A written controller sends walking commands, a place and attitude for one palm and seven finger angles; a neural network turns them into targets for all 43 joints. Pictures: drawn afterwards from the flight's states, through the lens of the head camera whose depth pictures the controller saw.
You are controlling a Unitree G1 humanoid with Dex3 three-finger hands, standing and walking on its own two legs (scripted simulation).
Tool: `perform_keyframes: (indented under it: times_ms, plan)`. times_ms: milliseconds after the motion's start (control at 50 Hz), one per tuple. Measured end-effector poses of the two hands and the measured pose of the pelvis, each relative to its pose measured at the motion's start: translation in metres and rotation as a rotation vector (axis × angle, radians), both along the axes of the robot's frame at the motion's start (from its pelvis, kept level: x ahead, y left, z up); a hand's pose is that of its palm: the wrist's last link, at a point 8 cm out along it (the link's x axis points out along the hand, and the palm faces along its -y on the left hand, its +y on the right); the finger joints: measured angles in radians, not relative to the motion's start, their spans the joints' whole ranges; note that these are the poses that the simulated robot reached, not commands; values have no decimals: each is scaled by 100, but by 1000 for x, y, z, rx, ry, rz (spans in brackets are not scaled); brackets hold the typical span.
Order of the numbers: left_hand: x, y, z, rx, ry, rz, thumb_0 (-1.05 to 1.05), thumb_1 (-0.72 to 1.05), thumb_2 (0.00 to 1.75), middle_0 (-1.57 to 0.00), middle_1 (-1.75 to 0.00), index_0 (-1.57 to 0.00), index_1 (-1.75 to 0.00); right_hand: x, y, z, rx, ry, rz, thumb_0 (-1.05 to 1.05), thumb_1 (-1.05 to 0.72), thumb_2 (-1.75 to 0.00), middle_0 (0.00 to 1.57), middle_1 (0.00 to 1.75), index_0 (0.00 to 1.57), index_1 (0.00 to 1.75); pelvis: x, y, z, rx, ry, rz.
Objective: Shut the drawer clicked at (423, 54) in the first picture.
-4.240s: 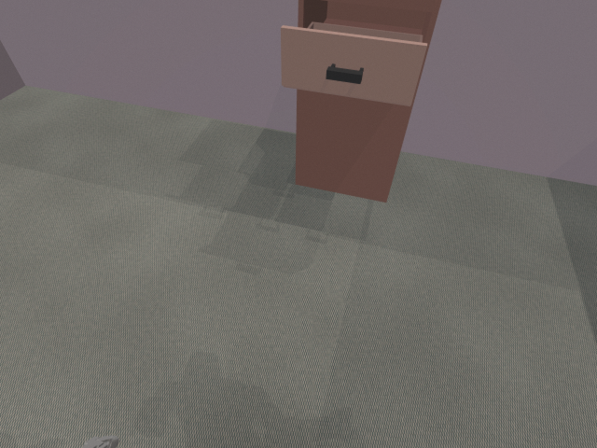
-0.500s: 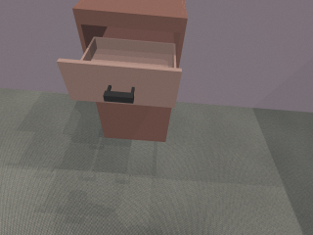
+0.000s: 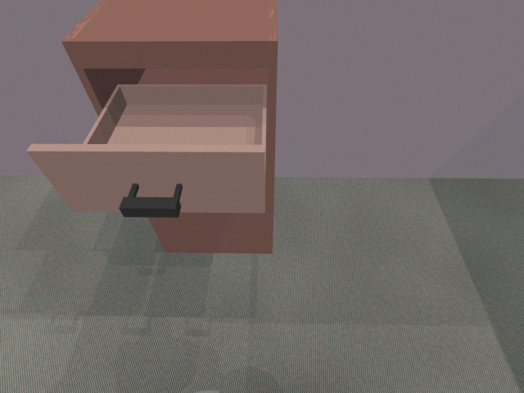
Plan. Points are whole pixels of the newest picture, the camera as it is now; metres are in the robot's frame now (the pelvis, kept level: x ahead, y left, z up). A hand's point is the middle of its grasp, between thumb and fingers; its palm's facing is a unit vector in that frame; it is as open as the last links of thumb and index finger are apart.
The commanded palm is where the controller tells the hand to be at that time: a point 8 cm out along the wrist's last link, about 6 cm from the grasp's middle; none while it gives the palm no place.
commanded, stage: take the last steps up to it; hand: left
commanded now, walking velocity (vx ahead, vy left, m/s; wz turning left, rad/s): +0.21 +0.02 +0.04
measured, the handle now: (153, 197) +0.45 +0.24 +0.00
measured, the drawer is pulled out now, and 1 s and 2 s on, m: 0.28 0.28 0.28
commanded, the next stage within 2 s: come to a stop and stand still in 0.20 s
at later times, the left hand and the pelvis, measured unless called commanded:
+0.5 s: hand out of the picture +0.09 +0.20 -0.18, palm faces +0.07 -0.99 -0.13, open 7.4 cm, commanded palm none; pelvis +0.12 +0.04 +0.01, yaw -1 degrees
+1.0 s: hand out of the picture +0.14 +0.17 -0.15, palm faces +0.04 -0.97 -0.25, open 7.3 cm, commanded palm none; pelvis +0.09 -0.01 +0.01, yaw +0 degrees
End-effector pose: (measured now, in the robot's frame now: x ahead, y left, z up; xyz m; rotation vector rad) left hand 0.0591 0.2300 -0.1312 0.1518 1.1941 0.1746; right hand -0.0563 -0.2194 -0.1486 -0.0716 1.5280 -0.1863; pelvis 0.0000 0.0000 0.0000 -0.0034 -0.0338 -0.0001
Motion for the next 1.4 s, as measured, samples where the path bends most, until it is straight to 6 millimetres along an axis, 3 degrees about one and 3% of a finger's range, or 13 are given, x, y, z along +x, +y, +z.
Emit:
perform_keyframes:
  times_ms: [100, 220, 300, 360, 420, 540, 660, 760, 920, 1040, 1220, 1320, 1400]
  plan:
    - [-7, -5, 3, -13, 74, 17, 0, 93, 90, -20, -30, -20, -30, 89, -17, 15, -43, -169, 48, 0, -91, -89, 20, 30, 19, 30, 27, -3, 11, -7, 14, 10]
    - [-20, -10, -8, -82, 173, 61, 0, 92, 90, -20, -30, -20, -30, 182, -7, 30, -62, -310, 121, 0, -91, -90, 20, 30, 19, 30, 59, 7, 12, -23, 14, 9]
    - [-25, -4, -23, -126, 242, 105, 0, 91, 90, -20, -30, -20, -30, 229, 14, 32, -77, -368, 169, 0, -91, -90, 20, 30, 19, 30, 85, 22, 4, -43, 5, 13]
    - [-20, 3, -29, -136, 293, 102, 0, 91, 90, -20, -30, -20, -30, 246, 30, 33, -82, -382, 175, 0, -91, -90, 20, 30, 19, 30, 100, 31, 2, -23, -2, 0]
    - [-2, 10, -24, -123, 304, 85, 1, 91, 90, -20, -30, -20, -30, 250, 38, 35, -94, -370, 142, -1, -93, -89, 20, 30, 20, 30, 109, 37, 7, -20, -1, -5]
    - [42, 23, -17, -82, 249, 54, 1, 91, 90, -20, -30, -20, -30, 250, 29, 38, -117, -314, 112, -2, -95, -89, 21, 30, 20, 30, 117, 37, 13, -15, 3, -10]
    - [81, 27, -9, -15, 163, 31, 0, 91, 90, -20, -30, -20, -30, 231, 8, 30, -108, -257, 84, -1, -93, -89, 21, 30, 20, 30, 114, 20, 12, -13, 6, -14]
    - [99, 14, -2, 47, 82, -2, 0, 91, 90, -20, -30, -20, -30, 210, -16, 10, -64, -229, 48, 0, -92, -89, 21, 30, 20, 30, 109, -3, 2, 20, 8, -21]
    - [89, -15, 14, 43, 66, -17, 0, 90, 90, -20, -30, -20, -30, 177, -35, 4, -24, -162, 29, 0, -91, -89, 20, 30, 20, 30, 97, -16, 9, 30, 6, -12]
    - [68, -5, 13, 34, 71, 16, 0, 91, 90, -21, -30, -20, -30, 161, -33, 13, -41, -139, 62, 0, -91, -89, 20, 30, 20, 30, 85, -9, 12, 32, 18, -3]
    - [25, 29, -13, -27, 176, 48, 1, 91, 90, -20, -30, -20, -30, 149, 3, 26, -98, -180, 92, 0, -91, -89, 20, 30, 20, 30, 76, 20, 8, -2, 18, -4]
    - [21, 28, -9, -53, 208, 35, 1, 91, 90, -20, -30, -20, -30, 137, 26, 31, -70, -148, 74, 0, -91, -89, 20, 30, 20, 30, 83, 24, 16, -5, 28, -5]
    - [28, 19, -7, -58, 222, 21, 1, 91, 90, -20, -30, -20, -30, 127, 32, 25, -47, -107, 48, 0, -92, -89, 20, 30, 20, 30, 86, 21, 16, 6, 32, -9]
